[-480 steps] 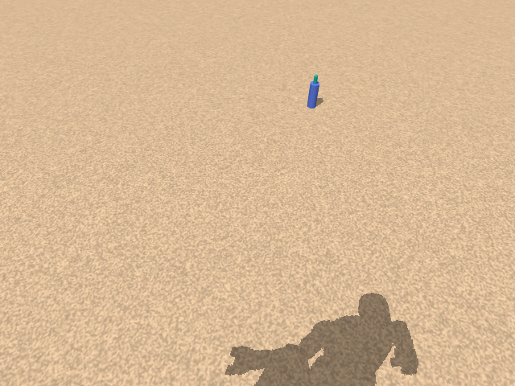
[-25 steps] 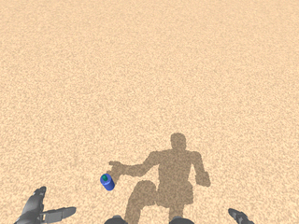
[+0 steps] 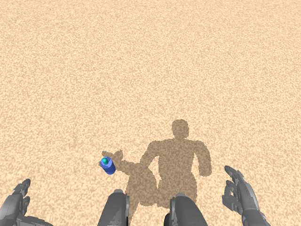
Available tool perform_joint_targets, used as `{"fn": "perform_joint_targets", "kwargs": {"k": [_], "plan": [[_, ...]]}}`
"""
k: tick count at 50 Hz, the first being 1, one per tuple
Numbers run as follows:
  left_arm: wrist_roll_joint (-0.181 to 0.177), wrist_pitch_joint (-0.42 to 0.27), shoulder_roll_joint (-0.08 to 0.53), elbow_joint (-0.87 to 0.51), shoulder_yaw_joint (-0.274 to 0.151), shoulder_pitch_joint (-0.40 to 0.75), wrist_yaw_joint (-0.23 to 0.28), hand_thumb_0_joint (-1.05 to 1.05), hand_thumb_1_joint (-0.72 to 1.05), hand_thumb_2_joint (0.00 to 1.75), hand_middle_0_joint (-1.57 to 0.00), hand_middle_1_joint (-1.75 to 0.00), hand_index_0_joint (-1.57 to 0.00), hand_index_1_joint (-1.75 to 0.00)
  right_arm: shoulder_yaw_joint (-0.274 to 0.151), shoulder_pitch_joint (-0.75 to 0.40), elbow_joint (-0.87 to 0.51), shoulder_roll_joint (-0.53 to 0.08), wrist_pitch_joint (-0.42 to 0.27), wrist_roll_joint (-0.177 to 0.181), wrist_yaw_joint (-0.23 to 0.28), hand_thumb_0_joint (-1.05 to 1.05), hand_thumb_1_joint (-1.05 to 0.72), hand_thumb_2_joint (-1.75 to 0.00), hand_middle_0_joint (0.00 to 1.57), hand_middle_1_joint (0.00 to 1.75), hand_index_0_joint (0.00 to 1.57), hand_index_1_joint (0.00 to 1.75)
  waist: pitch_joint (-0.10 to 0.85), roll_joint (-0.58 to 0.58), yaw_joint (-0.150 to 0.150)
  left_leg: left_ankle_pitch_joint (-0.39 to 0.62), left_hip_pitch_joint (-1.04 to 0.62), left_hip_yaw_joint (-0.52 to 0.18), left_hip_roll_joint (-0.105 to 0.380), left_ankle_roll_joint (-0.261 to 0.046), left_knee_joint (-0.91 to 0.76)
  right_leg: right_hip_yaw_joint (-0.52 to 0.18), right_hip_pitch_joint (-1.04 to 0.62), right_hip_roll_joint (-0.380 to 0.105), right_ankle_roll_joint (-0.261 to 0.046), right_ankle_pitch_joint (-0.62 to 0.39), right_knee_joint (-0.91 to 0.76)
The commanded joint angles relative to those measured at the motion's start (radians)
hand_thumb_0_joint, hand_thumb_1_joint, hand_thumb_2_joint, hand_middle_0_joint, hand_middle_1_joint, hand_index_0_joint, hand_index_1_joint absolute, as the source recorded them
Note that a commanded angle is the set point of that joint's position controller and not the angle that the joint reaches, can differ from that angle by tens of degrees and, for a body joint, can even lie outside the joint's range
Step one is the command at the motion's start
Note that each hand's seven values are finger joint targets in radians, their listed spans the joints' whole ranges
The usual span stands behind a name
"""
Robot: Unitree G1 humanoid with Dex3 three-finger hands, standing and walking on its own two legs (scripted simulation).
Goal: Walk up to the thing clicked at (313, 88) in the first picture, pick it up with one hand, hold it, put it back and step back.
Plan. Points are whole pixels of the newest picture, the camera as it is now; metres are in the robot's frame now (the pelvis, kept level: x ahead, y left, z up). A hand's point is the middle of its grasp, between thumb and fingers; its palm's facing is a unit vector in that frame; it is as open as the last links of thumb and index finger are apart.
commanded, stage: go down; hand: left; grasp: from the side
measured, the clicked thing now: (107, 164) +0.38 +0.21 -0.55
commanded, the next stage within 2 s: none
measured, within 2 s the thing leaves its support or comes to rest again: neither
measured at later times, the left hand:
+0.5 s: hand (41, 180) +0.25 +0.36 -0.20, palm faces +0.18 -0.96 -0.22, open 17.5 cm
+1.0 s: hand (41, 171) +0.28 +0.39 -0.24, palm faces +0.17 -0.97 -0.16, open 17.6 cm
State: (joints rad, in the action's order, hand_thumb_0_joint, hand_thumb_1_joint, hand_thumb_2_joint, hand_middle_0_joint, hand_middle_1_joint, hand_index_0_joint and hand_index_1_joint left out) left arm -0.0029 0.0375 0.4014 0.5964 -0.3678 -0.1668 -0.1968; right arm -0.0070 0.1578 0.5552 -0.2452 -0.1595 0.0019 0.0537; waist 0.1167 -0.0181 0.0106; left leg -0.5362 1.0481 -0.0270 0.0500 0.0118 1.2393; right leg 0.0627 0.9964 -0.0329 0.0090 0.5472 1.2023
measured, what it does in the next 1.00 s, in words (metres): lowers itself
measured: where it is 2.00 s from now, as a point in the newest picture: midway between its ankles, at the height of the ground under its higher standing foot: outside the picture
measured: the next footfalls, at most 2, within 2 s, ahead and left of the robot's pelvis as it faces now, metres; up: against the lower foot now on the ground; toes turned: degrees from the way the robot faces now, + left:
none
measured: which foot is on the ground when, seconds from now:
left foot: down 0.00-1.00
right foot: down 0.00-1.00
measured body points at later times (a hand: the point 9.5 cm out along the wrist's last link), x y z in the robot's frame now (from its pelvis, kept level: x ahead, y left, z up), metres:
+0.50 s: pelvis -0.04 +0.00 -0.15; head +0.14 +0.02 +0.26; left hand +0.23 +0.41 -0.18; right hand +0.12 -0.27 -0.26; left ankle +0.03 +0.12 -0.63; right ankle +0.01 -0.13 -0.63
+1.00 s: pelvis -0.06 +0.00 -0.21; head +0.14 +0.04 +0.19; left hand +0.27 +0.44 -0.23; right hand +0.09 -0.28 -0.32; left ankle +0.03 +0.12 -0.63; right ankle +0.01 -0.13 -0.63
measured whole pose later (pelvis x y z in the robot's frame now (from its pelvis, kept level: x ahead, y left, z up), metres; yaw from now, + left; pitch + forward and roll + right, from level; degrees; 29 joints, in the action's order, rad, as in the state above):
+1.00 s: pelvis -0.06 +0.00 -0.21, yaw -4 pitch +33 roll -5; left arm -0.17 -0.32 0.76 0.96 -0.77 0.36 -0.63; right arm 0.05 0.11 0.68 -0.34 -0.20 -0.03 0.06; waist 0.14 -0.03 0.03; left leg -0.67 1.94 -0.10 0.06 0.02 2.03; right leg 0.08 1.87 -0.02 0.00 0.68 1.98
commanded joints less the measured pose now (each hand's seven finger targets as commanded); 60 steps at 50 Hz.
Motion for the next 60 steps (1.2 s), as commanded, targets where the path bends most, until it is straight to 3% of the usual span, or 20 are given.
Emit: {"fn": "perform_joint_targets", "kwargs": {"k": [1,5,6,10,13,15,16,18,21,22,23,26,27,28,32,37,48,51,56,60], "plan": [[-0.043,-0.15,0.273,-0.016,-0.139,0.154,-0.057,0.0,-0.61,0.0,-0.09,-0.04,-0.1,-0.03,-0.075,0.018,-0.079,-0.171,-0.068,-0.012,0.017,0.0,-0.95,-0.91,0.2,0.3,0.2,0.3,0.233,0.077,0.029,0.158,-0.028,0.007,-0.031,-0.033,-0.006,-0.031,0.074,0.026,-0.029,-0.144,-0.003],[-0.078,-0.282,0.364,-0.045,-0.199,0.211,-0.151,0.0,-0.61,0.01,-0.08,-0.08,-0.08,-0.08,-0.079,0.027,-0.077,-0.203,-0.087,-0.019,0.011,0.0,-0.92,-0.9,0.2,0.3,0.2,0.3,0.389,0.148,-0.003,0.145,0.024,-0.014,-0.03,-0.024,0.086,-0.051,0.167,0.019,-0.037,-0.107,0.118],[-0.084,-0.297,0.351,-0.044,-0.189,0.203,-0.175,0.0,-0.6,0.02,-0.07,-0.08,-0.07,-0.08,-0.078,0.024,-0.073,-0.208,-0.086,-0.021,0.01,0.0,-0.92,-0.9,0.2,0.3,0.2,0.3,0.424,0.169,-0.006,0.166,0.013,-0.02,-0.027,-0.02,0.101,-0.05,0.194,0.02,-0.039,-0.117,0.145],[-0.11,-0.324,0.398,0.056,-0.245,0.23,-0.221,0.0,-0.61,0.06,-0.07,-0.1,-0.06,-0.1,-0.073,0.032,-0.04,-0.236,-0.077,-0.022,0.005,0.0,-0.91,-0.9,0.2,0.3,0.2,0.3,0.522,0.159,-0.033,0.283,0.032,-0.036,-0.025,-0.022,0.189,-0.026,0.284,0.031,-0.046,-0.185,0.244],[-0.129,-0.337,0.478,0.011,-0.324,0.234,-0.233,0.0,-0.61,0.07,-0.07,-0.1,-0.06,-0.11,-0.077,0.023,-0.044,-0.251,-0.068,-0.024,0.007,0.0,-0.9,-0.9,0.2,0.3,0.2,0.3,0.616,0.157,-0.072,0.348,0.042,-0.039,-0.028,-0.023,0.235,-0.021,0.276,0.03,-0.047,-0.235,0.284],[-0.132,-0.331,0.448,0.04,-0.298,0.24,-0.25,0.0,-0.61,0.07,-0.07,-0.11,-0.06,-0.11,-0.074,0.028,-0.012,-0.247,-0.061,-0.022,0.004,0.0,-0.9,-0.9,0.2,0.3,0.2,0.3,0.583,0.149,-0.06,0.285,0.075,-0.051,-0.026,-0.022,0.243,-0.017,0.329,0.032,-0.049,-0.179,0.305],[-0.141,-0.339,0.498,-0.012,-0.344,0.276,-0.252,0.0,-0.61,0.08,-0.07,-0.11,-0.06,-0.11,-0.08,0.022,-0.018,-0.259,-0.06,-0.02,0.006,0.0,-0.9,-0.9,0.2,0.3,0.2,0.3,0.61,0.149,-0.064,0.271,0.076,-0.056,-0.024,-0.022,0.252,-0.016,0.34,0.034,-0.048,-0.172,0.321],[-0.146,-0.347,0.543,-0.016,-0.378,0.309,-0.257,0.0,-0.61,0.08,-0.07,-0.11,-0.06,-0.11,-0.079,0.012,-0.02,-0.26,-0.058,-0.018,0.009,0.0,-0.9,-0.9,0.2,0.3,0.2,0.3,0.607,0.135,-0.064,0.227,0.122,-0.053,-0.024,-0.027,0.276,-0.021,0.359,0.035,-0.046,-0.144,0.332],[-0.165,-0.365,0.533,0.049,-0.388,0.369,-0.269,0.0,-0.61,0.08,-0.06,-0.12,-0.06,-0.12,-0.067,0.019,0.007,-0.251,-0.057,-0.018,0.01,0.0,-0.9,-0.9,0.2,0.3,0.2,0.3,0.571,0.094,-0.036,0.152,0.227,-0.048,-0.023,-0.035,0.324,-0.026,0.39,0.037,-0.042,-0.094,0.358],[-0.171,-0.366,0.495,0.101,-0.357,0.388,-0.286,0.0,-0.59,0.08,-0.06,-0.11,-0.06,-0.11,-0.062,0.022,0.025,-0.243,-0.059,-0.018,0.011,0.0,-0.9,-0.9,0.2,0.3,0.2,0.3,0.528,0.095,-0.017,0.11,0.275,-0.042,-0.024,-0.039,0.351,-0.037,0.427,0.036,-0.04,-0.059,0.358],[-0.177,-0.38,0.547,0.087,-0.392,0.434,-0.29,0.0,-0.59,0.08,-0.06,-0.12,-0.06,-0.12,-0.062,0.031,0.022,-0.25,-0.06,-0.018,0.012,0.0,-0.9,-0.9,0.2,0.3,0.2,0.3,0.539,0.084,-0.018,0.098,0.305,-0.041,-0.024,-0.04,0.362,-0.038,0.419,0.036,-0.039,-0.049,0.364],[-0.17,-0.404,0.604,0.134,-0.393,0.518,-0.324,0.0,-0.57,0.05,-0.07,-0.1,-0.07,-0.1,-0.052,0.024,0.022,-0.248,-0.062,-0.023,0.017,0.0,-0.89,-0.9,0.2,0.3,0.2,0.3,0.504,0.097,-0.006,-0.023,0.406,-0.025,-0.023,-0.04,0.387,-0.066,0.434,0.033,-0.037,0.054,0.357],[-0.169,-0.406,0.572,0.166,-0.368,0.513,-0.34,0.0,-0.58,0.05,-0.07,-0.1,-0.07,-0.1,-0.052,0.034,0.035,-0.248,-0.064,-0.022,0.017,0.0,-0.89,-0.9,0.2,0.3,0.2,0.3,0.486,0.104,0.001,-0.06,0.407,-0.03,-0.022,-0.037,0.381,-0.061,0.466,0.034,-0.038,0.084,0.36],[-0.171,-0.411,0.613,0.156,-0.39,0.541,-0.348,0.0,-0.57,0.05,-0.07,-0.1,-0.07,-0.1,-0.049,0.032,0.031,-0.256,-0.067,-0.023,0.017,0.0,-0.89,-0.9,0.2,0.3,0.2,0.3,0.488,0.119,-0.005,-0.071,0.413,-0.032,-0.02,-0.035,0.385,-0.06,0.478,0.034,-0.039,0.095,0.372],[-0.173,-0.425,0.695,0.137,-0.43,0.582,-0.382,0.0,-0.6,0.02,-0.08,-0.08,-0.08,-0.07,-0.042,0.046,0.039,-0.284,-0.068,-0.025,0.02,0.0,-0.9,-0.9,0.2,0.3,0.2,0.3,0.589,0.195,-0.026,-0.036,0.346,-0.048,-0.014,-0.025,0.401,-0.026,0.528,0.039,-0.047,0.048,0.448],[-0.185,-0.416,0.73,0.172,-0.471,0.567,-0.395,0.0,-0.6,0.02,-0.08,-0.07,-0.07,-0.07,-0.031,0.045,0.045,-0.296,-0.069,-0.023,0.026,0.0,-0.91,-0.9,0.2,0.3,0.2,0.3,0.603,0.196,-0.047,-0.013,0.364,-0.056,-0.013,-0.025,0.426,0.002,0.562,0.043,-0.05,0.023,0.503],[-0.21,-0.428,0.772,0.183,-0.49,0.645,-0.437,0.0,-0.6,0.05,-0.06,-0.07,-0.05,-0.07,-0.023,0.044,0.062,-0.309,-0.069,-0.026,0.024,0.0,-0.92,-0.91,0.2,0.3,0.2,0.3,0.578,0.207,-0.026,0.024,0.442,-0.049,-0.012,-0.029,0.52,0.013,0.642,0.046,-0.053,-0.001,0.583],[-0.216,-0.436,0.727,0.224,-0.469,0.66,-0.457,0.0,-0.59,0.06,-0.06,-0.07,-0.05,-0.08,-0.022,0.057,0.085,-0.307,-0.071,-0.031,0.022,0.0,-0.93,-0.91,0.2,0.3,0.2,0.3,0.552,0.183,-0.004,0.014,0.461,-0.053,-0.01,-0.031,0.542,0.018,0.678,0.048,-0.052,0.007,0.599],[-0.209,-0.44,0.825,0.183,-0.513,0.721,-0.472,0.0,-0.58,0.06,-0.05,-0.05,-0.04,-0.06,-0.017,0.047,0.065,-0.323,-0.071,-0.04,0.025,0.0,-0.92,-0.91,0.2,0.3,0.2,0.3,0.615,0.212,-0.021,0.0,0.474,-0.044,-0.011,-0.03,0.562,0.015,0.653,0.045,-0.051,0.009,0.62],[-0.208,-0.423,0.827,0.211,-0.512,0.705,-0.48,0.0,-0.56,0.08,-0.05,-0.06,-0.04,-0.07,-0.012,0.053,0.075,-0.322,-0.068,-0.039,0.024,0.0,-0.92,-0.91,0.2,0.3,0.2,0.3,0.611,0.196,-0.028,-0.015,0.499,-0.045,-0.012,-0.03,0.572,0.02,0.666,0.047,-0.05,0.029,0.634]]}}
